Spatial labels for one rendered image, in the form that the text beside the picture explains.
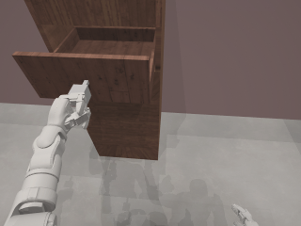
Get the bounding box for handle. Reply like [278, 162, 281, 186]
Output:
[68, 80, 91, 104]

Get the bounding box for robot right hand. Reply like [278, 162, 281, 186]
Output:
[231, 203, 259, 226]

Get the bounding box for robot left forearm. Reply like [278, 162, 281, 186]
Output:
[4, 125, 68, 226]

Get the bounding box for cabinet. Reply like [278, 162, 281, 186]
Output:
[24, 0, 166, 161]

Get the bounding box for drawer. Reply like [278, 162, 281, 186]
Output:
[12, 26, 156, 104]

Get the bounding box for robot left hand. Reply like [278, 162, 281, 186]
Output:
[47, 92, 91, 135]

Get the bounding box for robot left upper arm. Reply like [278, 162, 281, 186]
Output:
[6, 212, 57, 226]

